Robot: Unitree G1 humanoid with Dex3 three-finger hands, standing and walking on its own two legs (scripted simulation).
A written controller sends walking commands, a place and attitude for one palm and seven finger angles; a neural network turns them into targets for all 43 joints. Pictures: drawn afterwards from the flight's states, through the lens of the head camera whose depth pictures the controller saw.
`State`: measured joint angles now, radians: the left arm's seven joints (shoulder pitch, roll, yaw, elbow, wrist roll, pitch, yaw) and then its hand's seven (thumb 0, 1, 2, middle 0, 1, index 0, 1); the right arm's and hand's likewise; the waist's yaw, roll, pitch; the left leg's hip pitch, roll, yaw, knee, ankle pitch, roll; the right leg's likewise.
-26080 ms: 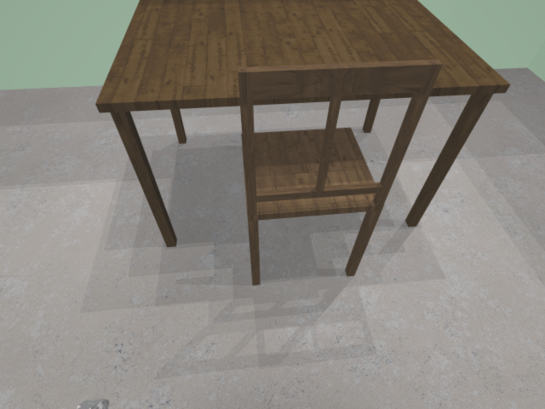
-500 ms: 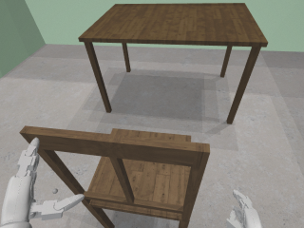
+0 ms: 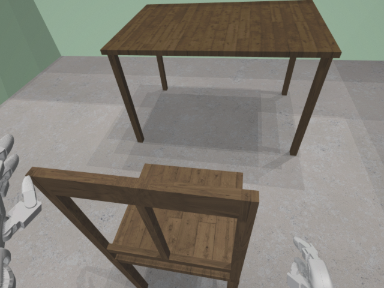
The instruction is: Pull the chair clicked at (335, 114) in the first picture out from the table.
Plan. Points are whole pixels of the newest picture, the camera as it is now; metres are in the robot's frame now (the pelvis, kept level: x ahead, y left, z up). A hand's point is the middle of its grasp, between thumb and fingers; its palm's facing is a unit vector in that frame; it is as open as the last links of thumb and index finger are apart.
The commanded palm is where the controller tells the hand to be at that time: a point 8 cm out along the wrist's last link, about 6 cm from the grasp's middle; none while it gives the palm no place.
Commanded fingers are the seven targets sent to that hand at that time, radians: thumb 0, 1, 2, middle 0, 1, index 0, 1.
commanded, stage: draw the hand back to the body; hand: left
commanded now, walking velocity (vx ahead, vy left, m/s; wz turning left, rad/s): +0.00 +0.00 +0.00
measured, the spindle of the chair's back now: (156, 233) +0.25 +0.14 -0.07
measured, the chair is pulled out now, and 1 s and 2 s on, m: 0.72 0.72 0.72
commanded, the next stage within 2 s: step back with the hand held close in 0.22 s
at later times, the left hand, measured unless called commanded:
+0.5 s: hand (38, 197) +0.20 +0.28 +0.17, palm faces +0.45 -0.75 -0.49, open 7.4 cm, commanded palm +0.14 +0.30 +0.18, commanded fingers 0.00 0.90 0.90 -0.20 -0.30 -0.20 -0.30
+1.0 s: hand (20, 235) +0.14 +0.27 +0.16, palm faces +0.43 -0.75 -0.50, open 7.4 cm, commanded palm +0.09 +0.31 +0.18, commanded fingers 0.00 0.90 0.90 -0.20 -0.30 -0.20 -0.30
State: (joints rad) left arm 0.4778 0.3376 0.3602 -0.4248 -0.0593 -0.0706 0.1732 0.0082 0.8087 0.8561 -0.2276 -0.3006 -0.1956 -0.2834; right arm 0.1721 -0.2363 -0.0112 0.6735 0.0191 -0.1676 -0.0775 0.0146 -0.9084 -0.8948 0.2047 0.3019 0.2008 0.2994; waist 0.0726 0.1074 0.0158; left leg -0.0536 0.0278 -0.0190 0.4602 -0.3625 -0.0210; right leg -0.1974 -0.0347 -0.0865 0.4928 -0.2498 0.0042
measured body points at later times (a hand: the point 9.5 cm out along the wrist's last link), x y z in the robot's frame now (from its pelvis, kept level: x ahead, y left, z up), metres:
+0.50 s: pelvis -0.01 +0.01 +0.00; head +0.01 -0.02 +0.45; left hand +0.17 +0.31 +0.19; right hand +0.17 -0.23 -0.09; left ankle -0.07 +0.13 -0.74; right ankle +0.01 -0.12 -0.74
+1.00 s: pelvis -0.07 +0.01 +0.00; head -0.04 +0.00 +0.44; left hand +0.12 +0.31 +0.18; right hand +0.10 -0.23 -0.10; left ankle -0.07 +0.13 -0.74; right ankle +0.01 -0.12 -0.74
